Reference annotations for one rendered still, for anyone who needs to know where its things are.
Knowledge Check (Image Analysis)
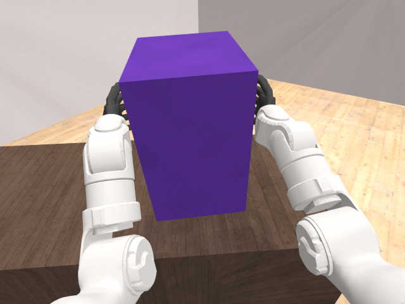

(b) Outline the robot left hand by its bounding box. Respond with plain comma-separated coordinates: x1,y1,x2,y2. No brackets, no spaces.
103,82,131,130

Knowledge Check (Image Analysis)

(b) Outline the robot right forearm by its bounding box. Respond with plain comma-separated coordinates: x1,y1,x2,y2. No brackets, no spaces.
254,104,380,250

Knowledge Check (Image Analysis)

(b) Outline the pedestal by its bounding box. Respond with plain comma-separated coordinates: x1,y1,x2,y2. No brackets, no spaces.
0,134,342,304

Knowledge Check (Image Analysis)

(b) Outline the carton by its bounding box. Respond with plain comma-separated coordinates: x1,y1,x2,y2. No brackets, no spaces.
118,31,259,222

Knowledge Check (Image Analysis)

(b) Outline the robot right upper arm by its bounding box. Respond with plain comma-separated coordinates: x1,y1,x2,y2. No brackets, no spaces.
296,206,405,304

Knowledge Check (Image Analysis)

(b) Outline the robot right hand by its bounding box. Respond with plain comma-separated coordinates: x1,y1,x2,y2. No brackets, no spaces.
254,74,276,125

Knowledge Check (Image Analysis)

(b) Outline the robot left forearm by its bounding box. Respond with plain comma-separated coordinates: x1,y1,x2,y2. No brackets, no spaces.
78,114,141,285

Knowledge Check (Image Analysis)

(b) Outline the robot left upper arm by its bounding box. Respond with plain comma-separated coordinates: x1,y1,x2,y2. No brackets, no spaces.
51,234,156,304

